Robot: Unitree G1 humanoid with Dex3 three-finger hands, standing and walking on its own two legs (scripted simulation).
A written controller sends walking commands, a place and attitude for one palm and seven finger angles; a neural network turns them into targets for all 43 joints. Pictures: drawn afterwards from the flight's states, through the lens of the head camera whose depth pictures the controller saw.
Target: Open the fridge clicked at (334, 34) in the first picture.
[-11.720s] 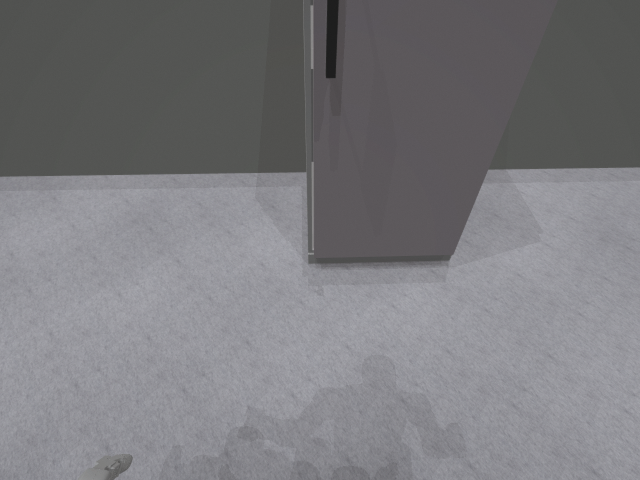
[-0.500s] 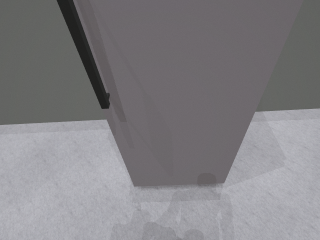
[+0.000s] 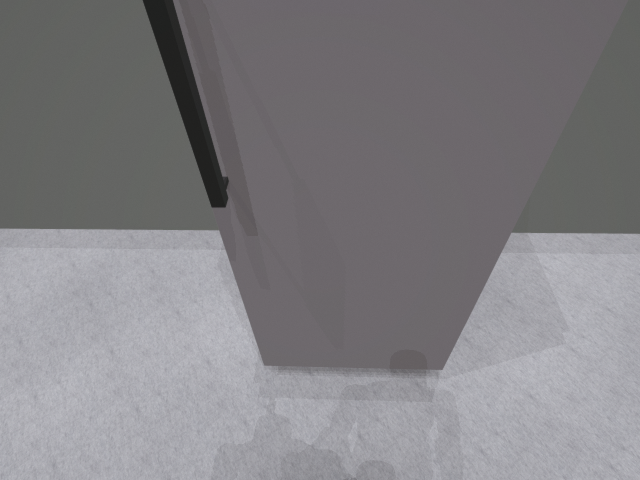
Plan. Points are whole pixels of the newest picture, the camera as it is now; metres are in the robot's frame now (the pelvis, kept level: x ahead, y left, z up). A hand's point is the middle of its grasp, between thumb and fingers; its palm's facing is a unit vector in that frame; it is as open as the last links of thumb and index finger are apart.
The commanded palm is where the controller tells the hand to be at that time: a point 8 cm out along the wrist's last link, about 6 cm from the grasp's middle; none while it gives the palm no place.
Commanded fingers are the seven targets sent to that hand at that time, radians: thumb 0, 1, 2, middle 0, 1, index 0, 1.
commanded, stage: look again from close up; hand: left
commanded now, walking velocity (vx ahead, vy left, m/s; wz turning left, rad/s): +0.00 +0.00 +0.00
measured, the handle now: (188, 77) +0.52 +0.19 +0.25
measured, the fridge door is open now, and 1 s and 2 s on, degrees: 0 0 0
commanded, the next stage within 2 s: shuffle to correct the standing spot in 0.54 s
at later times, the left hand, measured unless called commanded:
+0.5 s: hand out of the picture +0.00 +0.20 -0.17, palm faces +0.03 -0.98 -0.21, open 7.4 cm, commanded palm none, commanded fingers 0.00 0.90 0.90 -0.20 -0.30 -0.20 -0.30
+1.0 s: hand out of the picture +0.00 +0.21 -0.19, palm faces +0.04 -0.99 -0.16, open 7.4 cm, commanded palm none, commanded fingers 0.00 0.90 0.90 -0.20 -0.30 -0.20 -0.30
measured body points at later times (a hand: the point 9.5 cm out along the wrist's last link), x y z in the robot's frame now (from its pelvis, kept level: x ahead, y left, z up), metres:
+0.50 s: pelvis -0.01 +0.02 +0.00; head +0.00 +0.01 +0.45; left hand +0.00 +0.25 -0.15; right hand -0.02 -0.19 -0.16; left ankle -0.04 +0.15 -0.74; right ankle +0.00 -0.08 -0.74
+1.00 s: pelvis +0.04 +0.04 -0.01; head +0.05 +0.05 +0.44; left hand +0.00 +0.26 -0.18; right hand +0.00 -0.17 -0.17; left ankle -0.04 +0.15 -0.74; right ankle -0.01 -0.07 -0.73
